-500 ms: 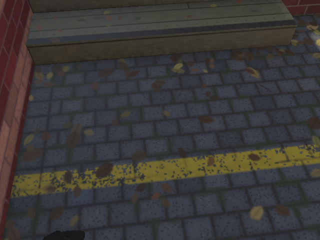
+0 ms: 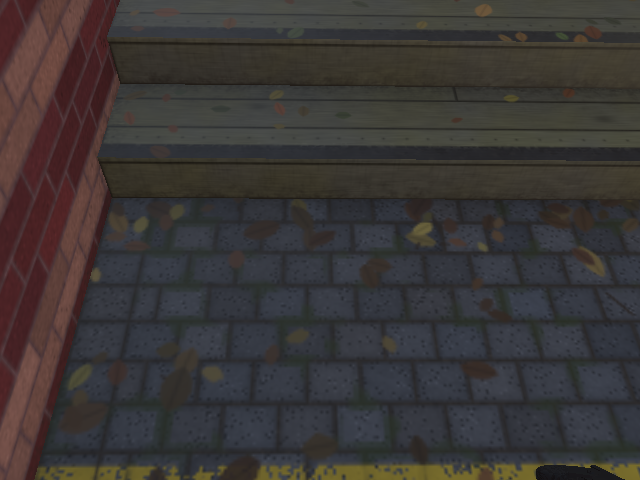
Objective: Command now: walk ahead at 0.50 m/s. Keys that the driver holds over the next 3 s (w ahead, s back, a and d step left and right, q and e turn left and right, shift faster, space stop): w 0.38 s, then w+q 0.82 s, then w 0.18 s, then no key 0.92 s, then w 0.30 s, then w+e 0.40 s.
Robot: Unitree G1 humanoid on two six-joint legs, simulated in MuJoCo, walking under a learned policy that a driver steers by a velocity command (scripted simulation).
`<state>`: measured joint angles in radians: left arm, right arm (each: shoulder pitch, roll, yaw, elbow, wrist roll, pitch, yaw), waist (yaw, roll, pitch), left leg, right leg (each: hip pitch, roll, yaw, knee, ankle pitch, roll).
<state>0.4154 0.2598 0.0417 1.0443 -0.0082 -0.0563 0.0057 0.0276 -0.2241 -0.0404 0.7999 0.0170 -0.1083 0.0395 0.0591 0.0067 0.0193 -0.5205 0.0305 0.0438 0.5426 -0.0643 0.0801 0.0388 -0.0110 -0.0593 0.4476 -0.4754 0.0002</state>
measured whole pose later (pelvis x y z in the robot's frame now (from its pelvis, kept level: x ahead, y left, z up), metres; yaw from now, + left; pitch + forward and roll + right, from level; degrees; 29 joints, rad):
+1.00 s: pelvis +0.53 -0.01 +0.02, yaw +17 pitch +1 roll -3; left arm 0.30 0.26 0.07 0.97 0.01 -0.09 0.02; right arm 0.10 -0.25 -0.07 0.78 0.02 -0.03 0.03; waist 0.07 0.03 0.02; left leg -0.66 0.12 0.01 0.72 -0.01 0.04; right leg 0.07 0.00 -0.27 0.22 -0.30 0.01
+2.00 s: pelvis +0.91 +0.14 +0.02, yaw +29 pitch +0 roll -1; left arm 0.15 0.22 -0.01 0.86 0.04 0.02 0.02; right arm 0.23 -0.25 0.02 0.96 -0.05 -0.02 -0.03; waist 0.00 -0.01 0.02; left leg -0.24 0.08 -0.04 0.52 -0.29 -0.06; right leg -0.28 0.09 0.00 0.44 -0.17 -0.06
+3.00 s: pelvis +1.22 +0.08 +0.10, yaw +19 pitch +2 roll +1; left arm 0.33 0.20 0.01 0.84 0.02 -0.03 -0.01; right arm 0.13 -0.29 -0.04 0.77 -0.02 -0.11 0.01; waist 0.02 0.04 -0.05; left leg -0.59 0.04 -0.05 1.64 -0.21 0.08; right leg -0.61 0.08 0.03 1.05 -0.47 -0.06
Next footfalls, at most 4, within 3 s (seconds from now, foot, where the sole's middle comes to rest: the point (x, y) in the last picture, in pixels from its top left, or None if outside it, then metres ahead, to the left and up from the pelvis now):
0.56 right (412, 470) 0.49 -0.14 -0.76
1.10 left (269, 362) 0.71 0.17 -0.76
1.58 right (309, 251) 1.02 0.11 -0.76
1.90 left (228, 297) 0.87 0.29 -0.76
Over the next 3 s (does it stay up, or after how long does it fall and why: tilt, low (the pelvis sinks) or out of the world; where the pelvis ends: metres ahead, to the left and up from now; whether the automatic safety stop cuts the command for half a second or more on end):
stays up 1.22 0.08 0.10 its command is cut before an obstacle after 2.5 s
